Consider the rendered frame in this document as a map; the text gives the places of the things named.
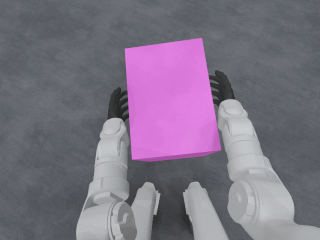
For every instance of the left robot hand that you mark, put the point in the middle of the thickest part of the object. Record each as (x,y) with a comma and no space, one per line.
(115,104)

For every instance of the left robot upper arm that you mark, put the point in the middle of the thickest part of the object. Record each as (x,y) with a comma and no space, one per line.
(109,221)

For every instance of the right robot hand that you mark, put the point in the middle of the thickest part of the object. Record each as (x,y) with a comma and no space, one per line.
(224,88)

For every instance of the right robot forearm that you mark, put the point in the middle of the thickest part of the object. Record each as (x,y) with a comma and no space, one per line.
(244,153)

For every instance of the right robot shin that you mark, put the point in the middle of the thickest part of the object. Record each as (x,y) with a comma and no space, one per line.
(194,184)

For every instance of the right robot upper arm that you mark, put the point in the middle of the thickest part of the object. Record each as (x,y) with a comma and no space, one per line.
(266,211)

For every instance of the left robot forearm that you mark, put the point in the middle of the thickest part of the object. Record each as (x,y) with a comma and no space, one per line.
(110,169)

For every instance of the robot shin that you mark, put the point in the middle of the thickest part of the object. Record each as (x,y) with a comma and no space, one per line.
(194,184)
(148,184)

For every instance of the left robot shin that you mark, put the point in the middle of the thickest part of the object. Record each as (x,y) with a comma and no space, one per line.
(148,184)

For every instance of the carton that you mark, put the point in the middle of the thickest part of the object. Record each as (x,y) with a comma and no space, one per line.
(170,104)

